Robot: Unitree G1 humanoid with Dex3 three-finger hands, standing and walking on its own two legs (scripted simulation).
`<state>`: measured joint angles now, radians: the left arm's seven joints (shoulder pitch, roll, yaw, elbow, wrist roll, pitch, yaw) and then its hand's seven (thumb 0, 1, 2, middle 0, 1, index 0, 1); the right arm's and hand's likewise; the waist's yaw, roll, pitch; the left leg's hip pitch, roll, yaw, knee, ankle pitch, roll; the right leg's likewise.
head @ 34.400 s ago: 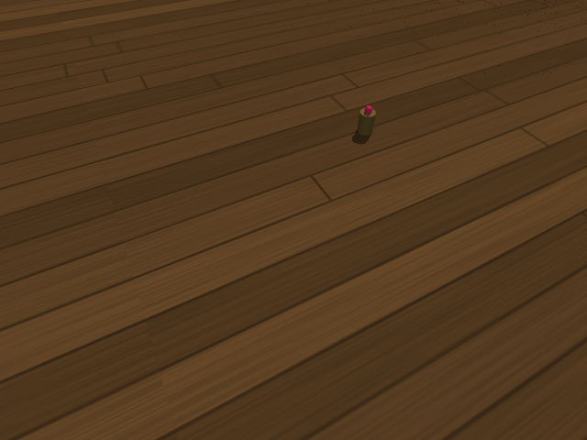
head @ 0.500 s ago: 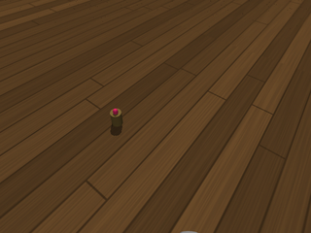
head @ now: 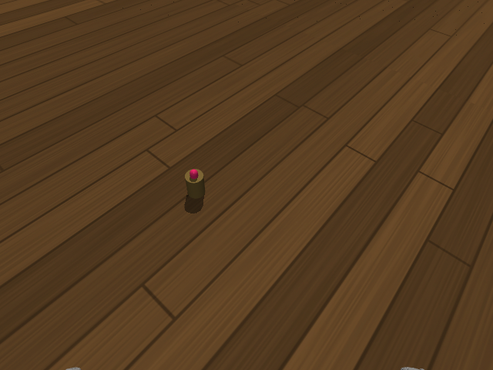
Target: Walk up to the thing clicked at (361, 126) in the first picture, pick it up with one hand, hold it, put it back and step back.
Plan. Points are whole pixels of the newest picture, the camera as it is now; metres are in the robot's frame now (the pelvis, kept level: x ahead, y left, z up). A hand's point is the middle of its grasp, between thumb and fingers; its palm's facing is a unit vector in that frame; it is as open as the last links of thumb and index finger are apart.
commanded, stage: step back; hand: left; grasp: from the side
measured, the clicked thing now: (195, 181) +1.00 +0.22 -0.68
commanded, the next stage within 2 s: stand in 0.10 s
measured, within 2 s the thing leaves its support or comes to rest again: neither
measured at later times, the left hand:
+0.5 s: hand out of the picture +0.08 +0.25 -0.14, palm faces -0.03 -0.94 -0.34, open 7.4 cm
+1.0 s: hand out of the picture +0.07 +0.23 -0.14, palm faces -0.05 -0.94 -0.34, open 7.4 cm
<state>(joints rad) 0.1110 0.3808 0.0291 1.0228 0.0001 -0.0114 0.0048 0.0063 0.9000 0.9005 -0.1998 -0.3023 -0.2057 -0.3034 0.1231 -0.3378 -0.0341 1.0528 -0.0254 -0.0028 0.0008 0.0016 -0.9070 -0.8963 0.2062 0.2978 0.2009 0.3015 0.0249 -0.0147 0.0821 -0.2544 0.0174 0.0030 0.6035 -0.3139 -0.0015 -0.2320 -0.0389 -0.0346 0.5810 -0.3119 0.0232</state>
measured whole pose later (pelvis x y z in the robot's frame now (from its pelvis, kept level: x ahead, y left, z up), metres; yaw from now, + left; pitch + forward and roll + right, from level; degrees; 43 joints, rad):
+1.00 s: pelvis -0.01 -0.02 +0.02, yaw -1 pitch -3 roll +0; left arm 0.12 0.35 -0.01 1.13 0.01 -0.02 -0.01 0.00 0.90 0.90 -0.20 -0.30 -0.21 -0.30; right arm 0.13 -0.35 -0.01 1.16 -0.02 -0.01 0.02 0.00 -0.91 -0.90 0.20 0.30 0.20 0.30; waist 0.00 0.01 0.05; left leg -0.12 0.04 0.01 0.32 -0.16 -0.03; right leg -0.12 -0.01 -0.03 0.33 -0.17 0.00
